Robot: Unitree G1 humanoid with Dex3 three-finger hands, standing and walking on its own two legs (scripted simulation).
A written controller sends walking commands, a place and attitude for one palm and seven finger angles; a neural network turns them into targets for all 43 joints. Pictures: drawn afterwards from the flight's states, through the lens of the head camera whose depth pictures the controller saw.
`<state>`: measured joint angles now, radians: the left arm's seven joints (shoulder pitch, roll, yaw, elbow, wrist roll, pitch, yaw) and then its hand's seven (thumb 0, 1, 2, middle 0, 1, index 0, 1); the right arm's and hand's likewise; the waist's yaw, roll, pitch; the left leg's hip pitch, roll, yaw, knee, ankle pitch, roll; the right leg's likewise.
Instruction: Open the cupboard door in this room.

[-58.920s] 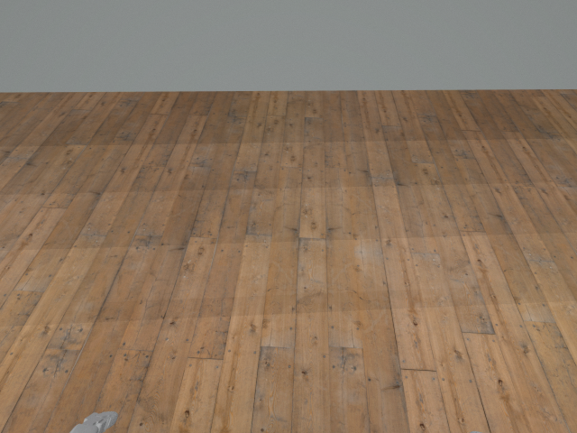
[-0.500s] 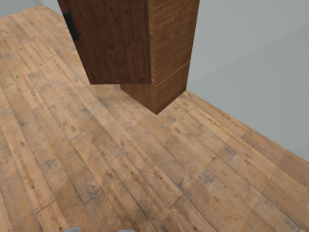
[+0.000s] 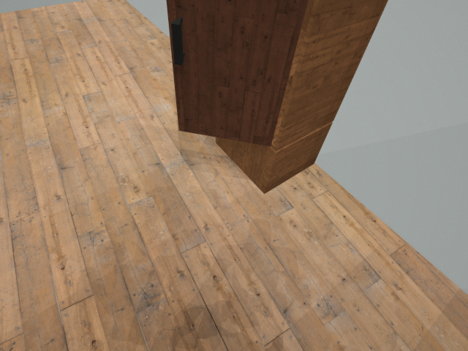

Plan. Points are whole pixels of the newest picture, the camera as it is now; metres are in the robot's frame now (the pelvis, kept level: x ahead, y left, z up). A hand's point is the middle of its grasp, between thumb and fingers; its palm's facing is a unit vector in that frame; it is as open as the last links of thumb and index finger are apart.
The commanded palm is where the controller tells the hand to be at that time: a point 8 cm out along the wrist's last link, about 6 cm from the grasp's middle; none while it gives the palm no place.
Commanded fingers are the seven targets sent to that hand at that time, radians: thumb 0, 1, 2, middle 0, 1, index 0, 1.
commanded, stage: take the last steps up to it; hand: left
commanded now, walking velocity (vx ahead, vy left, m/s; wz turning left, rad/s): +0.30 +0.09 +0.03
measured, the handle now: (179, 40) +0.97 +0.28 +0.02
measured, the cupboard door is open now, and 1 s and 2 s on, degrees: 44 44 44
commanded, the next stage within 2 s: come to a stop and stand still in 0.94 s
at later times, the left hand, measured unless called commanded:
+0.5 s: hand (168, 273) +0.28 +0.16 -0.15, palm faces +0.02 -0.98 -0.18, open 7.3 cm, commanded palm none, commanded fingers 0.00 0.90 0.90 -0.20 -0.30 -0.20 -0.30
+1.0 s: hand (138, 246) +0.34 +0.25 -0.17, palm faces +0.07 -0.98 -0.18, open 7.3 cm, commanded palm none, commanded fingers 0.00 0.90 0.90 -0.20 -0.30 -0.20 -0.30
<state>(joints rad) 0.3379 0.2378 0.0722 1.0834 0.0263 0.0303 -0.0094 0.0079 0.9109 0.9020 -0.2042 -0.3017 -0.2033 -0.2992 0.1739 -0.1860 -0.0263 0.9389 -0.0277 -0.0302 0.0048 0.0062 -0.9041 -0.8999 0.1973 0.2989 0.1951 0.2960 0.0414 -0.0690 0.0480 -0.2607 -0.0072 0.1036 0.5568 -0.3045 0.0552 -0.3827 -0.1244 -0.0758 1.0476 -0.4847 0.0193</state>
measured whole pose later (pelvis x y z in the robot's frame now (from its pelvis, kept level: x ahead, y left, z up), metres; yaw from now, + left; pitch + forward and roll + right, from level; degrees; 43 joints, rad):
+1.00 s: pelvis +0.34 +0.07 +0.01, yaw +0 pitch +0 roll +1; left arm 0.28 0.18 0.05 1.07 0.02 -0.01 -0.01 0.01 0.92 0.90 -0.20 -0.30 -0.20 -0.30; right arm 0.19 -0.16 -0.02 0.99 -0.02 -0.07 -0.03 -0.01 -0.94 -0.90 0.20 0.30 0.20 0.30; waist 0.03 -0.03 0.05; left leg -0.23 0.01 0.15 0.44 -0.22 0.04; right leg -0.46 -0.09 -0.08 0.99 -0.40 0.00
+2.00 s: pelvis +0.37 +0.08 +0.01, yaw -1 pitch -1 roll +0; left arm 0.29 0.17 0.01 1.11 0.01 0.01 0.03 0.00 0.91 0.90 -0.20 -0.30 -0.20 -0.30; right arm 0.19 -0.16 -0.02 1.08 0.00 0.00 -0.02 0.00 -0.91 -0.90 0.20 0.30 0.20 0.30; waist 0.00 -0.01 0.03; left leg -0.24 0.01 0.09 0.43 -0.18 0.02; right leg -0.12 -0.01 0.01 0.44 -0.30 0.01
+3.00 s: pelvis +0.34 +0.11 +0.01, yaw +0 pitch -3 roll -1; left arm 0.32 0.23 0.00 1.01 0.03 0.01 0.03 0.00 0.91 0.90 -0.20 -0.30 -0.20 -0.30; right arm 0.20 -0.21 -0.01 1.02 -0.02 0.01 0.00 0.01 -0.90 -0.90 0.20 0.30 0.20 0.30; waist 0.00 -0.02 0.01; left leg -0.27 -0.01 0.09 0.47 -0.16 0.06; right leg -0.15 -0.03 0.01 0.46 -0.27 0.04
